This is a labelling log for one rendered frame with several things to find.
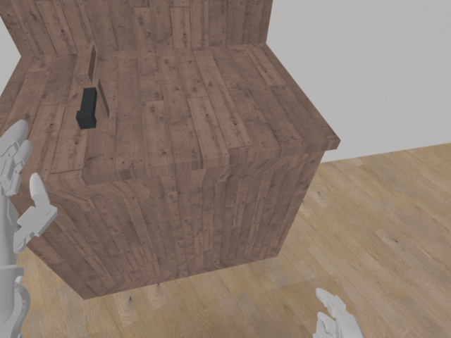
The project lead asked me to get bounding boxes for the counter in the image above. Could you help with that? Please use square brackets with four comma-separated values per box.
[0, 0, 341, 300]

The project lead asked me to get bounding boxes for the left robot hand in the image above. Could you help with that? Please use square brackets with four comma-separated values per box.
[0, 120, 58, 266]

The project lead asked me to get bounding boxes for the left robot forearm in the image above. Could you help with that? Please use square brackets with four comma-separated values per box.
[0, 265, 30, 338]

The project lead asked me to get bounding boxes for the right robot hand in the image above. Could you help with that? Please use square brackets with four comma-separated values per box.
[313, 288, 364, 338]

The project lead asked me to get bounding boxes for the tap lever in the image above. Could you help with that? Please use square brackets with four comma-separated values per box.
[76, 87, 97, 130]

